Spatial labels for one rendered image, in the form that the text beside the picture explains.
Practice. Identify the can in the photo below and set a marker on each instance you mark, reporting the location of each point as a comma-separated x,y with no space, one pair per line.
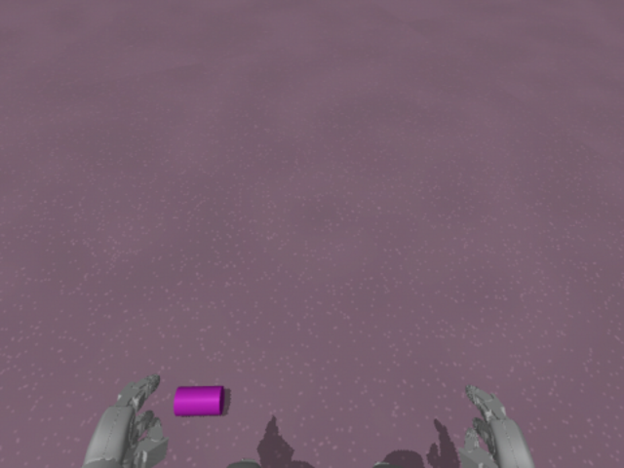
199,400

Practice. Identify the right robot hand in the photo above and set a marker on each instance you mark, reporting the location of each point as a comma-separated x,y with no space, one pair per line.
503,436

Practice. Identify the left robot hand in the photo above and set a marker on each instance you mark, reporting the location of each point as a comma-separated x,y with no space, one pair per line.
115,437

